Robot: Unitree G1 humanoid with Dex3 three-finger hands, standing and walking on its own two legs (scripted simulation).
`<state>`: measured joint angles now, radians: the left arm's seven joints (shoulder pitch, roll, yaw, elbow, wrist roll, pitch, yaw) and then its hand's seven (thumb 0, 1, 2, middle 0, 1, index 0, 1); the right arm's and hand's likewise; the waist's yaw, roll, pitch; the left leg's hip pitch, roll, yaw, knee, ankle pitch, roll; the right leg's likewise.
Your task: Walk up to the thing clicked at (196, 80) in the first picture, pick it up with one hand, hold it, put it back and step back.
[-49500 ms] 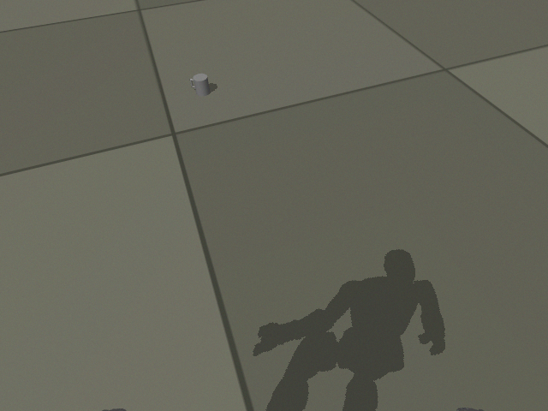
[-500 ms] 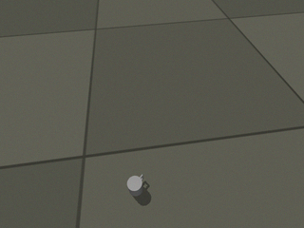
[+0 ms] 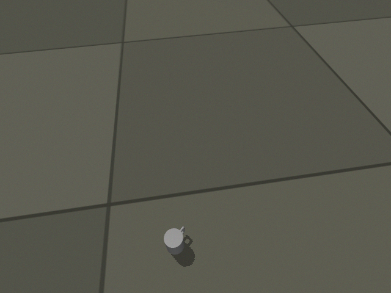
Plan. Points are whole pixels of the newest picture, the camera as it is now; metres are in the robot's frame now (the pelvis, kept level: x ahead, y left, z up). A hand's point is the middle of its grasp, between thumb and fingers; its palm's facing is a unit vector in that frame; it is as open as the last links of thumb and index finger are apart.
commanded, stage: stand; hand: left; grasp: from above
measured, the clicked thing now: (176, 238) +0.45 +0.14 -0.73
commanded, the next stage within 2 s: step back in 1.44 s
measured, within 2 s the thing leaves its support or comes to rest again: neither
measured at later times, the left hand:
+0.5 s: hand out of the picture +0.07 +0.24 -0.16, palm faces +0.01 -0.94 -0.33, open 7.3 cm
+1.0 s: hand out of the picture +0.07 +0.24 -0.16, palm faces +0.00 -0.94 -0.33, open 7.3 cm
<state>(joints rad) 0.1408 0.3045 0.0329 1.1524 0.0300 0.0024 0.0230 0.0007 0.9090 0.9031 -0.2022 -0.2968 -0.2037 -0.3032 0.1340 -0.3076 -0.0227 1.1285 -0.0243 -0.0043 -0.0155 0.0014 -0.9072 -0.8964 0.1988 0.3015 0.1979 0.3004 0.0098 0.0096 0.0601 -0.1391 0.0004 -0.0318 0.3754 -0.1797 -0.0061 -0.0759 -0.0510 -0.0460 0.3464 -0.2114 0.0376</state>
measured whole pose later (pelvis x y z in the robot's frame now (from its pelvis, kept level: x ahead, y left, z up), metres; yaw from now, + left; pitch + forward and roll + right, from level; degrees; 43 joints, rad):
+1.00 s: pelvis +0.00 -0.01 +0.00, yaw +0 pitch -2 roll +0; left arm 0.12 0.32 0.02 1.15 0.02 -0.01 0.01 0.00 0.91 0.90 -0.20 -0.30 -0.20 -0.30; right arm 0.11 -0.33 -0.01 1.15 -0.02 -0.01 0.00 0.00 -0.91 -0.90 0.20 0.30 0.20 0.30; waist 0.00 0.01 0.05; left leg -0.13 0.02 -0.03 0.34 -0.16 -0.02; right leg -0.08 -0.04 -0.05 0.32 -0.20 0.02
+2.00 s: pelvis -0.09 +0.02 -0.02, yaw -3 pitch -1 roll -1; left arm 0.07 0.39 0.07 0.90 0.01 0.05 0.02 0.00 0.91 0.90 -0.20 -0.30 -0.20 -0.30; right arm 0.13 -0.35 -0.04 0.89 -0.03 0.02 -0.01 0.00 -0.90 -0.90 0.20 0.30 0.20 0.30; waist -0.03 -0.03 0.20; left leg -0.37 0.00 0.00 0.62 -0.23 0.04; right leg -0.41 0.08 0.12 1.07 -0.54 0.01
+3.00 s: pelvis -0.38 -0.01 -0.02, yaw -4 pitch -2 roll +2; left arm 0.22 0.34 0.07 0.85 0.04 0.04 0.01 0.00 0.91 0.90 -0.21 -0.30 -0.21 -0.30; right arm 0.15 -0.41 -0.05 0.85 0.00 0.05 -0.02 0.00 -0.91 -0.90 0.20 0.30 0.20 0.30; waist 0.02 0.03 0.14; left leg -0.51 -0.13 -0.15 1.13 -0.46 -0.01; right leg -0.28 -0.01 0.04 0.63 -0.31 -0.02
